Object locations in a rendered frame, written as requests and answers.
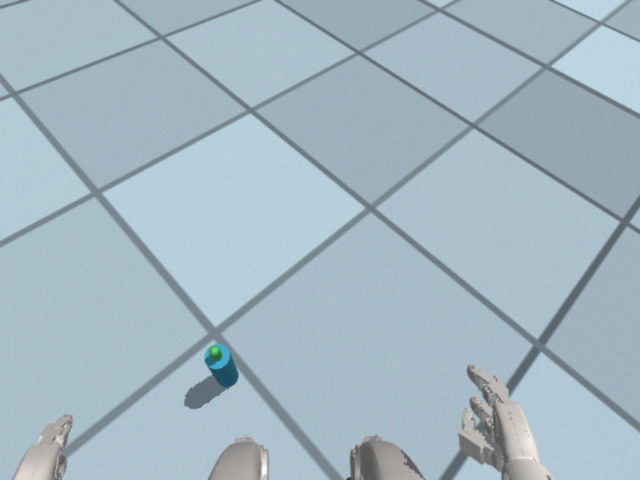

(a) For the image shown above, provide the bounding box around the right robot arm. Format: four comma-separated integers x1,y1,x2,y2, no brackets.
501,459,554,480

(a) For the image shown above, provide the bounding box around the bottle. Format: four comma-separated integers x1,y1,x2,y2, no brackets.
204,344,239,387

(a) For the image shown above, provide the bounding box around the right robot hand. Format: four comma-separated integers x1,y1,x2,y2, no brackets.
458,365,541,473

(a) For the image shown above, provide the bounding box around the left robot hand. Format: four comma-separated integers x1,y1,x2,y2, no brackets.
12,414,73,480

